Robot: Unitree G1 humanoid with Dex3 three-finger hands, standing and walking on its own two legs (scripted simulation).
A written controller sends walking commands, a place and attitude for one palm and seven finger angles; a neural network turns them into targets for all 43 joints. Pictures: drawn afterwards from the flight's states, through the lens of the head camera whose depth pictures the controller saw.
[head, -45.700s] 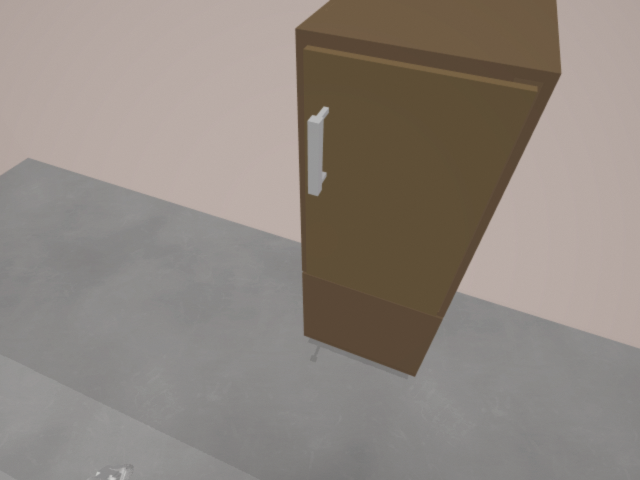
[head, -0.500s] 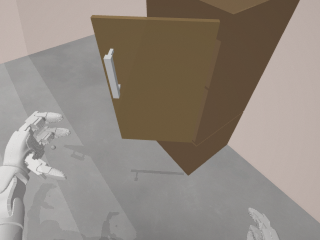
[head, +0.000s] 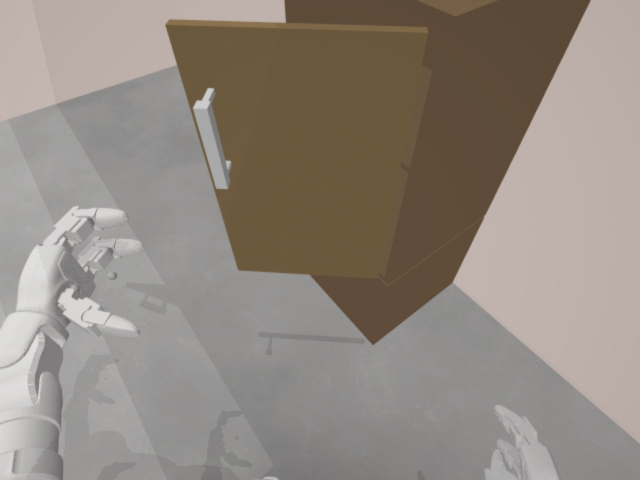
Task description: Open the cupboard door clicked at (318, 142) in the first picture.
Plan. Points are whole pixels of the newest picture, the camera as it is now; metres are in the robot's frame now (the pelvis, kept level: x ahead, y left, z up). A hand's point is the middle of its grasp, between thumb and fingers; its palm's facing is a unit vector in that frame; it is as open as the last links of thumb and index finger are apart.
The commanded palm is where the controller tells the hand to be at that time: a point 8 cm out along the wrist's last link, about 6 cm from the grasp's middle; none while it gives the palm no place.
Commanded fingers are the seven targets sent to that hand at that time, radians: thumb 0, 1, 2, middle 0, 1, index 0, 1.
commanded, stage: move the hooked fingers beside the handle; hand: left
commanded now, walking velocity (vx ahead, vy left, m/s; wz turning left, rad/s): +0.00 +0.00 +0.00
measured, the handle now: (216, 141) +0.60 +0.22 +0.08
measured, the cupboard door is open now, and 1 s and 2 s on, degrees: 48 48 48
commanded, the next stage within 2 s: none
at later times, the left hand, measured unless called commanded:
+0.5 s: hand (129, 221) +0.40 +0.28 +0.09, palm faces +0.01 -1.00 +0.01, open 14.0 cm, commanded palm +0.38 +0.33 +0.09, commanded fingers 0.00 -0.50 0.30 -0.30 -1.20 -0.30 -1.20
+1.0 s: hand (156, 186) +0.47 +0.27 +0.09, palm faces +0.01 -1.00 -0.01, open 14.0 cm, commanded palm +0.46 +0.32 +0.09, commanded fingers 0.00 -0.50 0.30 -0.30 -1.20 -0.30 -1.20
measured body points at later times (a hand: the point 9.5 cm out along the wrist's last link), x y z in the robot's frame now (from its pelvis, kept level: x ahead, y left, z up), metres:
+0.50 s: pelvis +0.00 +0.03 +0.00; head +0.06 +0.04 +0.44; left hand +0.39 +0.34 +0.09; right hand +0.09 -0.24 -0.10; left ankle +0.02 +0.12 -0.71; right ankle +0.00 -0.08 -0.71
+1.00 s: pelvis +0.00 +0.04 -0.01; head +0.09 +0.06 +0.43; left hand +0.46 +0.33 +0.09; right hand +0.04 -0.23 -0.12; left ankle +0.02 +0.12 -0.71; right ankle +0.00 -0.08 -0.71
